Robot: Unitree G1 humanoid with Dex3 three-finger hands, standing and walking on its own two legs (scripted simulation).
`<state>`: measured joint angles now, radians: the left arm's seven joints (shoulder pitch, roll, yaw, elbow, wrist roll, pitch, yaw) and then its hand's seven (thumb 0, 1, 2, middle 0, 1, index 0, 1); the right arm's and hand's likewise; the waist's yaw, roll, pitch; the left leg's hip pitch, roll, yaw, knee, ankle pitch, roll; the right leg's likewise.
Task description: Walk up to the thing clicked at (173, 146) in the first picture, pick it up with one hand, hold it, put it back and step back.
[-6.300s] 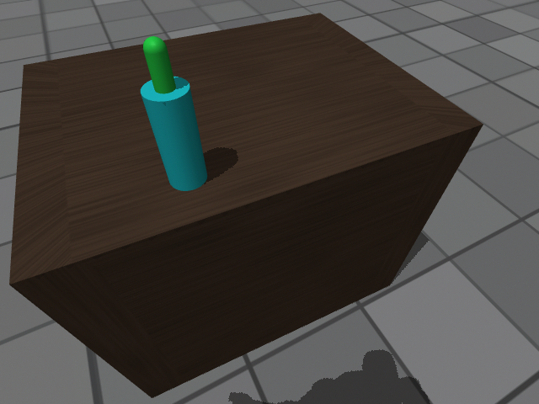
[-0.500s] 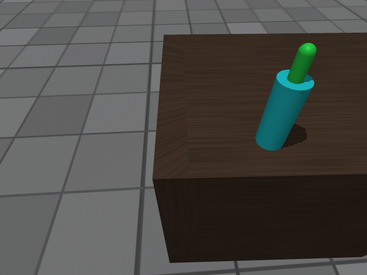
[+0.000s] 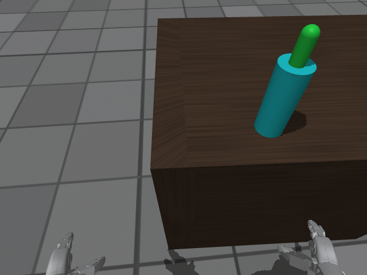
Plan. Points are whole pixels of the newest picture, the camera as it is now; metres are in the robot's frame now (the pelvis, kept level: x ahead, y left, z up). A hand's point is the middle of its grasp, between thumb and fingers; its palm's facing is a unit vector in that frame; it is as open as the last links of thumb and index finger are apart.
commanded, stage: rise first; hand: right
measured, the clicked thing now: (286, 86) +0.47 -0.22 +0.16
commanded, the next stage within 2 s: go down in 1.66 s
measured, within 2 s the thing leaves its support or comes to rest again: neither
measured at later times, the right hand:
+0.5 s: hand (326, 225) +0.21 -0.26 +0.04, palm faces +0.31 +0.88 -0.37, open 17.3 cm
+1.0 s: hand (357, 213) +0.20 -0.25 +0.13, palm faces +0.38 +0.83 -0.41, open 17.6 cm
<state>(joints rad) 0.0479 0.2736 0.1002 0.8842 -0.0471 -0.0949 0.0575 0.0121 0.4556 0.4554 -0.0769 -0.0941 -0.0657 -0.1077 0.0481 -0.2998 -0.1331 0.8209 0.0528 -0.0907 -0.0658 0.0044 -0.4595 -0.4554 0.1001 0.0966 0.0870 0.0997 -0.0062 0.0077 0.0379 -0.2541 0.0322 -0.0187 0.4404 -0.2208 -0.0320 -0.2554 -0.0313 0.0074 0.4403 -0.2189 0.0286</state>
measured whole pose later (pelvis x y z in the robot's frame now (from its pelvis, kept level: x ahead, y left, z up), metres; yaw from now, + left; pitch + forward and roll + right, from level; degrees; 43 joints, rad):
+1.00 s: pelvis +0.01 +0.01 +0.00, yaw -2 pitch -3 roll +0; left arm 0.26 0.21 0.16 0.60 -0.02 -0.10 0.03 -0.01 -0.56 0.04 -0.07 -0.04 -0.05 -0.06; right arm 0.46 -0.32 -0.33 -0.25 0.06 -0.25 -0.02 -0.02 0.57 -0.03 0.06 0.05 0.05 0.06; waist -0.05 -0.05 0.03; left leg -0.13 0.04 0.01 0.45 -0.27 -0.03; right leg -0.13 -0.02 0.03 0.43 -0.25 0.03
